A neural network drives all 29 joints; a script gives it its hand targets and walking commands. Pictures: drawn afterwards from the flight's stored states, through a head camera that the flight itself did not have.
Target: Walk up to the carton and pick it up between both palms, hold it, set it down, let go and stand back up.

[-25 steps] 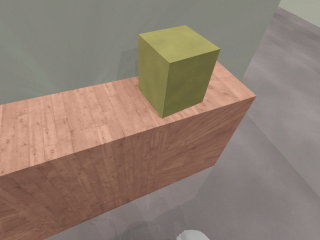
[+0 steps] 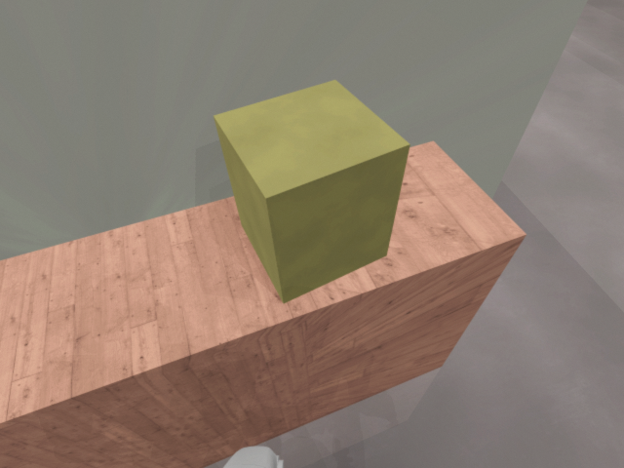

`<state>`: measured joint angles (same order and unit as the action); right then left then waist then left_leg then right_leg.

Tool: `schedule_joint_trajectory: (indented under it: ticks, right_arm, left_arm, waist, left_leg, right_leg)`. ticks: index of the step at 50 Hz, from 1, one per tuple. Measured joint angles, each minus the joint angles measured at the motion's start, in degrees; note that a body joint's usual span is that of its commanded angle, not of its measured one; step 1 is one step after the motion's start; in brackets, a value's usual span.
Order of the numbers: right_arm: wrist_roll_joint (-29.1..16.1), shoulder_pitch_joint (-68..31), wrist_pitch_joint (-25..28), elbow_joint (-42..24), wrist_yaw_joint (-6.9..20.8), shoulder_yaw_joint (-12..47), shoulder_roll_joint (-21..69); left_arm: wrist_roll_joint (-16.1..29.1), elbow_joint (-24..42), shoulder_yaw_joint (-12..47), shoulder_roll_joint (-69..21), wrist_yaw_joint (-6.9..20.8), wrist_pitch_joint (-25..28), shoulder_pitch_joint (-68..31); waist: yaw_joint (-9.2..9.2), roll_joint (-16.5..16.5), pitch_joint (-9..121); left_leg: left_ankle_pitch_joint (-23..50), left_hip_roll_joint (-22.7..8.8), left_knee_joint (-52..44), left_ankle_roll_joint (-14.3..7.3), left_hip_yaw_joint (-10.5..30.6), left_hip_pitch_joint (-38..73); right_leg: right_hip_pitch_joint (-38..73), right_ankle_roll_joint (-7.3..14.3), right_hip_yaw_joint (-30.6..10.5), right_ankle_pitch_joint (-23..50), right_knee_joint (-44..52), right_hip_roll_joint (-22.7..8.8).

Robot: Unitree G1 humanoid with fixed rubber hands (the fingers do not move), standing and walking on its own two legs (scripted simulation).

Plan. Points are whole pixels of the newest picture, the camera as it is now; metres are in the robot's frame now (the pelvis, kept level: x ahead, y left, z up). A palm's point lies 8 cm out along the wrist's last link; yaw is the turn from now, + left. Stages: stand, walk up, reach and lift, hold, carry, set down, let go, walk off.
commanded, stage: walk up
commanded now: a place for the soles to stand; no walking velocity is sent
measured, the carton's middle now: (309, 193) +0.52 +0.04 +0.03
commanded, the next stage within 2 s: none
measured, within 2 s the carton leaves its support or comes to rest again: neither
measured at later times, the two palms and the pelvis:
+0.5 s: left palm out of the picture +0.12 +0.25 -0.13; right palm out of the picture +0.15 -0.25 -0.11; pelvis +0.04 +0.00 -0.01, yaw +2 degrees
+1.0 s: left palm out of the picture +0.08 +0.27 -0.13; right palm out of the picture +0.07 -0.30 -0.09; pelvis +0.02 -0.02 +0.00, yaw +10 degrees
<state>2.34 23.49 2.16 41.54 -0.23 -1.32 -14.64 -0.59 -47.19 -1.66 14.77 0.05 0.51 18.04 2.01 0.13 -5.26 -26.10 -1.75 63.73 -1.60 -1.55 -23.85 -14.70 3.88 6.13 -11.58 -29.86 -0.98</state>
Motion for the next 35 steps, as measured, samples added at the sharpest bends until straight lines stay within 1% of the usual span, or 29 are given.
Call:
schedule_joint_trajectory:
  ticks: [3, 5, 8, 10, 11, 12, 13, 14, 16, 17, 18, 20, 22, 30, 35]
  right_arm:
    - [-0.2, -2.4, -0.1, 0.0, -0.2, -0.2, -0.2]
    - [-0.4, -3.9, -0.4, 0.3, -0.6, -0.1, 0.2]
    - [-0.7, -5.9, -0.9, 1.2, -1.4, 0.7, 1.4]
    - [-0.8, -6.8, -1.3, 1.8, -1.9, 1.2, 2.3]
    - [-0.8, -7.1, -1.4, 2.1, -2.2, 1.5, 2.7]
    - [-0.8, -7.4, -1.5, 2.4, -2.3, 1.7, 3.2]
    - [-0.7, -7.8, -1.4, 2.6, -2.4, 2.0, 3.6]
    - [-0.7, -8.2, -1.4, 2.8, -2.4, 2.3, 3.9]
    - [-1.0, -8.9, -1.5, 3.1, -2.1, 2.7, 3.8]
    - [-1.3, -9.3, -1.6, 3.4, -2.0, 2.6, 3.5]
    - [-1.5, -9.8, -1.7, 3.7, -1.9, 2.5, 3.1]
    - [-1.7, -10.5, -1.7, 4.0, -1.7, 2.4, 2.2]
    - [-2.0, -11.0, -1.5, 4.2, -1.4, 2.4, 1.3]
    - [-2.0, -11.1, -1.8, 6.9, -1.1, 2.8, -0.3]
    - [-1.8, -9.0, -1.6, 8.0, -1.1, 3.4, -0.1]
  left_arm:
    - [-0.5, -1.6, 0.3, -0.3, -0.4, 0.4, 2.8]
    - [-0.6, -2.3, 1.0, -1.1, -0.6, 0.5, 3.5]
    - [-0.8, -2.4, 2.2, -2.2, -0.6, -0.1, 2.6]
    - [-0.9, -1.9, 2.8, -2.3, -0.7, -0.7, 1.1]
    - [-0.8, -1.6, 3.0, -2.2, -0.7, -1.0, 0.3]
    - [-0.7, -1.4, 3.1, -1.9, -0.7, -1.2, -0.6]
    - [-0.6, -1.2, 3.2, -1.4, -0.7, -1.5, -1.8]
    - [-0.6, -1.0, 3.2, -1.0, -0.8, -1.7, -2.9]
    - [-0.5, -0.8, 3.3, -0.5, -1.1, -2.1, -4.2]
    - [-0.6, -0.9, 3.3, -0.6, -1.2, -2.3, -4.6]
    - [-0.6, -1.1, 3.3, -0.6, -1.3, -2.5, -5.0]
    - [-0.6, -1.7, 3.2, -0.8, -1.2, -2.5, -5.8]
    - [-0.6, -2.1, 3.3, -0.8, -0.9, -2.2, -6.5]
    - [0.4, -3.9, 3.0, 0.2, -0.6, -2.2, -6.9]
    - [0.6, -4.9, 3.1, 0.9, -0.4, -2.6, -6.7]
  waist:
    - [0.83, -0.7, 0.1]
    - [0.83, -1.2, -0.1]
    - [0.55, -1.6, -0.7]
    - [0.26, -1.4, -0.8]
    - [-0.01, -1.3, -0.7]
    - [-0.37, -0.9, -0.6]
    - [-0.75, 0.2, -0.6]
    - [-0.83, 1.2, -0.7]
    - [-0.77, 2.0, -0.3]
    - [-0.78, 2.0, 0.0]
    - [-0.94, 2.0, 0.2]
    - [-1.55, 1.6, 0.5]
    - [-1.92, 1.1, 1.0]
    - [-2.50, -1.1, 2.3]
    - [-3.02, -1.3, 2.6]
  left_leg:
    - [3.5, 0.4, -5.3, 0.7, 0.8, -2.6]
    - [6.9, 0.5, -10.5, 1.0, 1.1, -2.7]
    - [12.5, 0.4, -17.5, 1.1, 0.5, -0.7]
    - [15.1, 0.7, -21.9, 0.7, -0.2, 1.8]
    - [15.8, 0.8, -24.5, 0.3, -0.4, 3.4]
    - [13.5, 1.0, -26.9, 0.2, -0.4, 5.0]
    - [11.2, 1.7, -28.3, 0.5, -0.5, 5.7]
    - [10.4, 2.2, -28.3, 0.7, -0.6, 5.6]
    - [10.5, 1.9, -27.4, 0.5, -1.0, 5.2]
    - [10.4, 1.5, -27.2, 0.5, -1.1, 5.2]
    - [10.4, 1.2, -27.4, 0.6, -1.2, 5.3]
    - [11.1, 0.7, -28.4, 1.2, -0.8, 5.7]
    - [11.9, 0.5, -29.6, 1.3, -0.4, 5.8]
    - [13.9, 0.6, -31.3, 1.1, 1.0, 6.1]
    - [14.6, 1.1, -31.7, 0.8, 2.0, 5.5]
  right_leg:
    - [2.7, 0.3, 0.3, -0.4, 2.9, 0.8]
    - [3.2, 0.3, 0.6, -1.0, 3.1, 1.2]
    - [2.6, 0.3, 1.1, -3.1, 0.7, 1.6]
    - [1.7, 0.2, 1.5, -5.0, -2.1, 1.6]
    - [1.2, 0.1, 1.9, -6.0, -3.5, 1.6]
    - [0.6, 0.0, 2.2, -7.1, -5.0, 1.3]
    - [0.0, -0.3, 2.3, -6.3, -6.2, 0.5]
    - [-0.5, -0.5, 2.1, -6.3, -7.3, -0.1]
    - [-0.7, -1.7, 1.0, -9.1, -8.2, 0.4]
    - [-0.6, -1.9, 0.8, -9.5, -7.9, 0.7]
    - [-0.3, -1.8, 0.9, -8.8, -7.1, 1.0]
    - [0.6, -0.8, 1.3, -7.4, -5.0, 1.6]
    - [1.1, -0.2, 1.7, -6.2, -3.2, 1.9]
    - [2.5, 0.1, 3.2, -4.3, -0.4, 2.1]
    - [2.7, -0.2, 4.6, -3.7, 0.5, 1.6]
